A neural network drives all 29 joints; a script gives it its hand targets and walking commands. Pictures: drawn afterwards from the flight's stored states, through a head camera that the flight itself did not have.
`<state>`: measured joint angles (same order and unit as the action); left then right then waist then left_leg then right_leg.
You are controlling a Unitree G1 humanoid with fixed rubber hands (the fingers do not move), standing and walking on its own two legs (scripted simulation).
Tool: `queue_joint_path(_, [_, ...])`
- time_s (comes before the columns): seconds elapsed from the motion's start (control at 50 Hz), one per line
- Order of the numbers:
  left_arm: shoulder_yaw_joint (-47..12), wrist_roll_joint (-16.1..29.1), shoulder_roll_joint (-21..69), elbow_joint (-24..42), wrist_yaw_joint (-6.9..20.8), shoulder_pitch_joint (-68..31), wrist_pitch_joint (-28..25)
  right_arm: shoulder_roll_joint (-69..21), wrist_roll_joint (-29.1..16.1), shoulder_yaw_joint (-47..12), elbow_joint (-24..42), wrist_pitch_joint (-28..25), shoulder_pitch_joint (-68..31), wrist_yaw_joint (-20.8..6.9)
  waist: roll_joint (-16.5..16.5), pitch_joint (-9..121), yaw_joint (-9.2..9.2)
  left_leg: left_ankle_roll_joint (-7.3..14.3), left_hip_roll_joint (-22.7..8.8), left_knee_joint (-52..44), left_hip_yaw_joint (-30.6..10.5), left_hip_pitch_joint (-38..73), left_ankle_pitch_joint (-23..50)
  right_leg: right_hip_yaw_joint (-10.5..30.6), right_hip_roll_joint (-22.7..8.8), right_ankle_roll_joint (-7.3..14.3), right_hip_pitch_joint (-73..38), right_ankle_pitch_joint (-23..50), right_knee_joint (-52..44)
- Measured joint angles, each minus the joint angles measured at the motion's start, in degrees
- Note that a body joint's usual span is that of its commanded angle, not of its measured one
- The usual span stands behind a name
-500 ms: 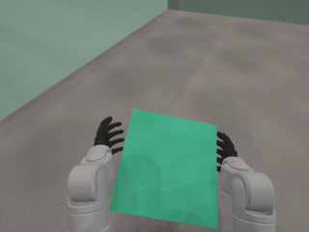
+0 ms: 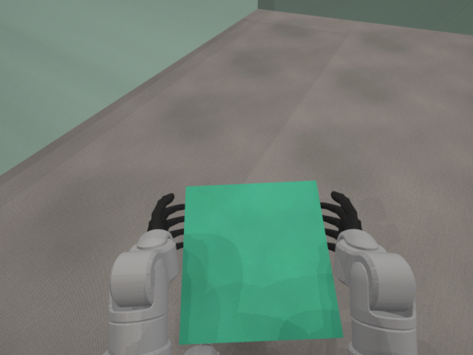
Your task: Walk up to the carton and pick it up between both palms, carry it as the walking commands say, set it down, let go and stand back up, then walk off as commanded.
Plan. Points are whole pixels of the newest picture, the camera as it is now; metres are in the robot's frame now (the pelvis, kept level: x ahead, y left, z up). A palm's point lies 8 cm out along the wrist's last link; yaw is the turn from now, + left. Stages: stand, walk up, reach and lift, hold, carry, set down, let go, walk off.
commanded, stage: carry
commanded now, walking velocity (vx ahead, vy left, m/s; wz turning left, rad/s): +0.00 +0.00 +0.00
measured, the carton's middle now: (253, 266) +0.27 +0.01 +0.00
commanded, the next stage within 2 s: hold in 0.96 s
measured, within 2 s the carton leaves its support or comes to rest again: neither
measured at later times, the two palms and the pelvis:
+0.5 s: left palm (169, 231) +0.30 +0.14 +0.08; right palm (338, 224) +0.31 -0.13 +0.08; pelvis +0.01 -0.01 +0.00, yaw +0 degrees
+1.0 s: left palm (172, 231) +0.30 +0.14 +0.07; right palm (341, 225) +0.31 -0.14 +0.08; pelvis +0.01 -0.01 +0.01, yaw +0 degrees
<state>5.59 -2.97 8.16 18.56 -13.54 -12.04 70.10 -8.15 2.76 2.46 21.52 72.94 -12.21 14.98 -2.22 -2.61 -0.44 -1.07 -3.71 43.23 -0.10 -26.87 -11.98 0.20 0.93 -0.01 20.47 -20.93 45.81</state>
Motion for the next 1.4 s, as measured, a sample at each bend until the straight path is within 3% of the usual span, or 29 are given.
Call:
queue_joint_path(0.22, [1.33, -1.19, 0.15, -5.27, -0.30, -1.25, -4.03, -0.71, 2.39, 0.17, -6.99, -5.30, -3.38, -0.62, 0.00, -1.04, 0.46, 0.00, 0.00, -0.67, 0.00, 0.14, 0.19, 0.00, 0.01, -0.02, 0.03, 0.03, -0.31])
queue_joint_path(0.52, [2.14, -1.20, 0.33, -7.78, -0.27, -2.01, -8.94, -0.87, 2.61, 0.81, -10.40, -11.61, -3.94, -1.25, 0.00, -2.80, -0.03, 0.00, 0.02, -1.65, 0.00, 0.17, 0.06, -0.02, 0.01, 0.23, 0.15, -0.30, -1.00])
queue_joint_path(0.98, [4.34, -2.39, 0.37, -17.28, 2.17, -2.24, -16.32, -0.85, 4.15, 2.43, -20.43, -19.46, -3.95, -3.87, 0.04, 1.58, 0.27, 0.00, 0.04, -2.51, 0.00, 0.47, 0.36, -0.03, 0.02, 0.48, 0.15, -0.26, -1.27])
queue_joint_path(1.08, [4.35, -6.06, 0.36, -24.01, 3.68, -2.01, -21.40, -0.58, 6.58, 2.91, -29.09, -26.10, -2.90, -6.35, 1.24, 0.49, 0.36, 0.00, 0.19, -3.13, -0.02, 2.52, 0.37, -0.03, -0.09, 0.48, -1.78, -0.34, -1.60])
queue_joint_path(1.22, [4.10, -6.09, 0.27, -24.79, 3.68, -1.54, -23.08, -0.17, 6.60, 2.92, -29.55, -27.76, -1.01, -8.59, 3.25, 0.92, 1.08, -0.01, 0.21, -3.14, -0.06, 2.70, 0.41, -0.02, -0.08, 0.48, -1.96, -0.34, -1.60])
queue_joint_path(1.4, [9.64, -10.58, 0.35, -37.97, 3.50, -8.67, -29.19, -2.73, 9.41, 10.65, -44.98, -34.61, -10.02, -8.58, 5.64, 2.32, -2.55, -0.01, 0.75, -3.13, -0.14, 3.01, 0.10, 0.47, -0.23, 0.69, -2.11, -0.44, -1.61])
